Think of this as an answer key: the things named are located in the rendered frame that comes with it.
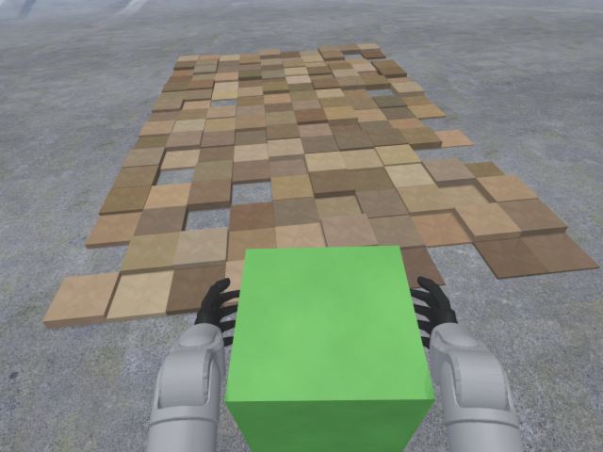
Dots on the carton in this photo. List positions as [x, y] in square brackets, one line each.
[327, 355]

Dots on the robot right forearm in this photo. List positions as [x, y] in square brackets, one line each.
[477, 400]

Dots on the robot left forearm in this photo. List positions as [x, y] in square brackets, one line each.
[186, 404]

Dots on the left robot hand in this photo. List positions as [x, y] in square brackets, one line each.
[211, 312]

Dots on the right robot hand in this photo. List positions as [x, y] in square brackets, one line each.
[439, 311]

